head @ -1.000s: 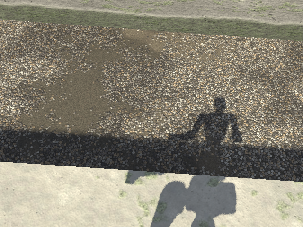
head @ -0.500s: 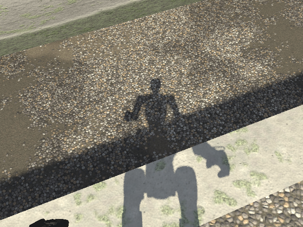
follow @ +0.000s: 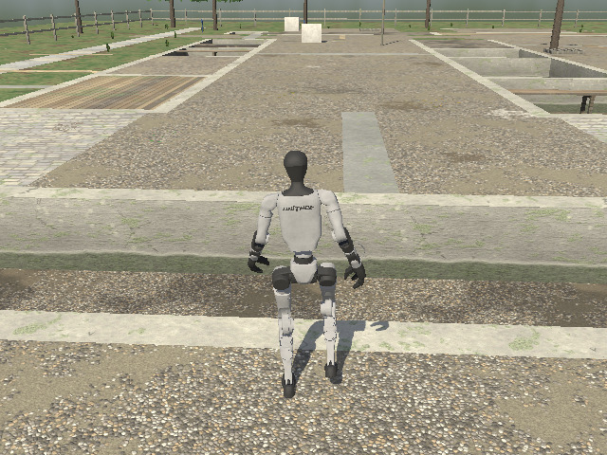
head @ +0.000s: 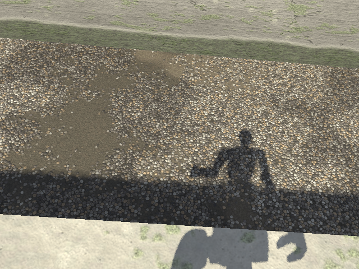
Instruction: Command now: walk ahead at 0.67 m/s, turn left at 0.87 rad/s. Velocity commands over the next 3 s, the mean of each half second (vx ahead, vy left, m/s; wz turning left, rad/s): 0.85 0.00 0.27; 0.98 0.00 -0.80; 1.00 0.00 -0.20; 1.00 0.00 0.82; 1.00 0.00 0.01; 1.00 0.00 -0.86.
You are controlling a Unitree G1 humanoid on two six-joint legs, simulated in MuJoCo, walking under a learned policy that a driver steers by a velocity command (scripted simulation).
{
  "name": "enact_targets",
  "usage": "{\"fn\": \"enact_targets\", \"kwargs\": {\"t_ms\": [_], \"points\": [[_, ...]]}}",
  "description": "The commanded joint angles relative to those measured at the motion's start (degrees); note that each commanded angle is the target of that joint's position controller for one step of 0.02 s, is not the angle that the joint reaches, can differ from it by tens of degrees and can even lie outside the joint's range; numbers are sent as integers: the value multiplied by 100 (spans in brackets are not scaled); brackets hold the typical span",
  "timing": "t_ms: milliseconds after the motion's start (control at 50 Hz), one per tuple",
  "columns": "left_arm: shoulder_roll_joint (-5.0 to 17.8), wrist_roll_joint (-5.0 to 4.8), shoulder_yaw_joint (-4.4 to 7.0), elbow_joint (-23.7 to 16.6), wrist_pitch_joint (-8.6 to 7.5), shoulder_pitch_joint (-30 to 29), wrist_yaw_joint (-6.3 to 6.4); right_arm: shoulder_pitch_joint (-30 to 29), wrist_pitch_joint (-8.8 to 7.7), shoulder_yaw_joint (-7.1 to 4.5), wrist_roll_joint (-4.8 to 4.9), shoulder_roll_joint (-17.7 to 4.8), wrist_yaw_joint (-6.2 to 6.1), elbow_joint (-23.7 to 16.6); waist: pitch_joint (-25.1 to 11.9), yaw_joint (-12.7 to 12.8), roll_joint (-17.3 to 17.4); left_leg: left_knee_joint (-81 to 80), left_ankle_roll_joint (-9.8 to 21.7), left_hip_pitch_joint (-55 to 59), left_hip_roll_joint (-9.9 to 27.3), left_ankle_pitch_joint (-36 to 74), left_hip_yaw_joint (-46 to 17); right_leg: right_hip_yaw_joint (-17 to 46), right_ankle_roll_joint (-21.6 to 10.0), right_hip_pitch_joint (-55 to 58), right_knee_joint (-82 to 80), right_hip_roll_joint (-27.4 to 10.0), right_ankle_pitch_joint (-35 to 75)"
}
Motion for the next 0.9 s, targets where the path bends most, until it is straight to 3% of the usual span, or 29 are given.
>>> {"fn": "enact_targets", "kwargs": {"t_ms": [20, 80, 160, 220, 240, 280, 300, 320, 340, 360, 380, 400, 420, 440, 460, 500, 560, 620, 640, 660, 680, 720, 740, 760, 780, 800, 820, 860, 900], "points": [[321, 383, -80, -569, 49, -564, -86, -43, -26, -187, -120, -935, -135, -530, 383, 56, 796, -2183, 1029, 731, 1045, 388, -2300, 105, 259, -1888, 66, -84, 914], [301, 178, -139, -612, 206, -743, -70, 373, -134, -199, -37, -959, -128, -398, 512, -16, 687, -2297, 1126, 659, 887, 1176, -2225, -14, 401, -1820, -467, -11, 1209], [108, 89, -284, -784, 175, -1225, -81, 592, -205, -171, 30, -911, -131, -236, 539, -269, 963, -2038, 1061, 916, 700, 2645, -1944, -148, 350, -1455, -1911, 171, 1756], [155, 29, -307, -898, 126, -1389, -119, 528, -272, -127, 1, -982, -144, -75, 545, -344, 1112, -2317, 953, 1057, 991, 3312, -1841, -349, -19, -732, -2668, 194, 1961], [232, -25, -290, -946, 142, -1281, -71, 420, -297, -118, 8, -1046, -171, -7, 672, -226, 1144, -2309, 880, 1165, 1086, 3877, -1707, -380, -205, -545, -2946, 224, 1907], [401, 19, -193, -777, 128, -532, 10, 246, -295, -124, 13, -1236, -206, 116, 333, 135, 1060, -1514, 641, 1567, 1078, 6432, -1255, -645, -570, 377, -3181, 580, 1385], [492, 24, -115, -527, 94, 460, 46, 100, -227, -157, -51, -1356, -250, 154, -221, 592, 1129, -501, 571, 1709, 1095, 7568, -1089, -735, -757, 1186, -3109, 828, 1042], [620, -22, -15, -158, 38, 1900, 90, -377, -173, -192, -46, -1445, -275, 74, -740, 1380, 987, 1136, 382, 1019, 900, 7752, -786, -604, -945, 2691, -3335, 845, 1261], [1004, -72, 125, 41, 22, 3083, 133, -823, -211, -154, -22, -1220, -241, -64, -1221, 1965, 337, 4022, 139, -310, 244, 5536, -524, 606, -1326, 3949, -3201, 20, 523], [1057, -126, 90, 83, 37, 2627, 82, -922, -328, 31, -32, -323, -89, -498, -1299, 1101, -1459, 5594, -143, -2558, -1176, 153, -1028, 3781, -1606, 4551, -4181, -851, 995], [1047, -207, 116, -212, 67, 1388, 23, -373, -367, 86, -141, -473, -77, -604, -1085, 363, -1248, 5833, -118, -3236, -853, 340, -1347, 4801, -1949, 4184, -4734, -1290, 1229], [625, -206, 63, -306, 83, 1177, 64, -623, -400, 75, -225, -745, -47, -517, -884, 397, -486, 5814, -151, -3215, -389, 647, -1200, 4206, -2058, 3634, -4628, -1278, 1230], [392, -111, -5, -206, 39, 1339, 96, -857, -382, 93, -237, -761, -53, -576, -507, 280, 136, 5539, -178, -3072, -180, 715, -1079, 3752, -2001, 2764, -4599, -1091, 1343], [235, -81, -90, -206, -54, 1262, 121, -1167, -260, 150, -312, -632, -103, -758, -223, 113, 275, 5031, -268, -2965, 13, 792, -1030, 3371, -1832, 1908, -4544, -810, 1468], [125, -90, -155, -188, -150, 1256, 126, -1339, -89, 205, -323, -505, -126, -851, -49, 10, 226, 4926, -363, -2947, 58, 682, -924, 3121, -1776, 1303, -4381, -573, 1763], [293, -149, -174, -149, -274, 1346, 145, -1396, 119, 298, -348, -278, -187, -1022, -16, -199, 141, 4458, -582, -2892, 125, 555, -783, 2842, -1758, 618, -4224, -349, 2523], [448, -202, -189, -219, -225, 1270, 214, -1925, 94, 357, -253, -276, -279, -1234, -146, -186, 75, 2780, -714, -2084, 140, 1604, -291, 2101, -1540, 129, -4075, 191, 4164], [621, -268, -143, -285, -39, 1518, 214, -2276, -35, 373, -243, -265, -261, -1188, -475, 270, -144, 1978, -519, -1684, -51, 1959, -69, 2098, -1272, 924, -3697, 342, 5527], [546, -225, -144, -266, 66, 1554, 240, -2186, -39, 445, -252, -23, -205, -1134, -640, 317, -232, 2289, -536, -1507, -111, 2018, -20, 2074, -1274, 1073, -3559, 262, 6248], [507, -180, -138, -367, 175, 1456, 237, -2212, -112, 441, -177, -91, -184, -1134, -570, 330, -105, 2163, -566, -1567, -63, 1965, -148, 2152, -1225, 1257, -3357, 247, 6537], [232, -87, -238, -526, 348, 878, 246, -2280, -78, 495, -392, -65, -240, -1283, -277, 301, 74, 1428, -704, -759, -251, 2485, -147, 1950, -1046, 689, -3436, 675, 6704], [521, -51, -185, -731, 447, 404, 291, -1719, -49, 400, -341, -270, -257, -1155, -227, 5, -217, 842, -696, -79, -267, 1682, -287, 2331, -1078, 840, -3235, 365, 7116], [599, -85, -166, -838, 467, 156, 321, -1089, -73, 334, -356, -408, -254, -981, -425, -335, 24, 303, -552, 284, -48, 1990, -540, 2366, -989, 1073, -2482, 355, 6969], [414, -223, -165, -927, 483, 470, 343, -671, -116, 259, -390, -635, -242, -871, -1000, -283, 1171, 504, -168, 1114, 697, 5265, -878, 1935, -690, 815, -691, 928, 4812], [-119, -247, -245, -866, 495, 1340, 347, -1261, -112, 313, -328, -415, -201, -932, -1523, 356, 2405, 785, 290, 1895, 1890, 7541, -1859, 1447, -399, -270, 329, 1474, -489], [-28, -81, -181, -756, 423, 1436, 362, -1430, -91, 353, -252, -267, -228, -1105, -1508, 274, 2044, 730, 390, 1466, 2040, 7300, -2125, 1366, -223, -522, 770, 1259, -975], [58, -44, -146, -762, 366, 1011, 352, -1481, -115, 391, -267, -171, -237, -1178, -1372, 192, 1537, 541, 506, 952, 1995, 6962, -2081, 1355, -128, -578, 1144, 1246, -610], [22, -59, -133, -913, 425, 510, 330, -1465, -261, 423, -276, -242, -173, -1100, -998, 320, 1167, 469, 435, 137, 1952, 7116, -1628, 1340, -207, -745, 1595, 1080, -122], [-77, -51, -156, -903, 627, 345, 363, -1382, -417, 351, -191, -429, -137, -977, -957, 459, 1016, 496, 397, -210, 2047, 7056, -1226, 1158, -293, -834, 1743, 858, 147]]}}
Next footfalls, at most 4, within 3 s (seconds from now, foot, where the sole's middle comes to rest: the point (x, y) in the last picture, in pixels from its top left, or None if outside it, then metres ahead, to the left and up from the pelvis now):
0.34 right None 0.38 -0.03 -0.76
0.74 left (127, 251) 0.56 0.14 -0.76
1.08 right None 0.43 -0.14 -0.76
1.30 left None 0.47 0.09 -0.76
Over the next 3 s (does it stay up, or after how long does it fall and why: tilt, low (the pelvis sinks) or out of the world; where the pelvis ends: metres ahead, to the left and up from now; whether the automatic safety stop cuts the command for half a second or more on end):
stays up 0.36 0.01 -0.02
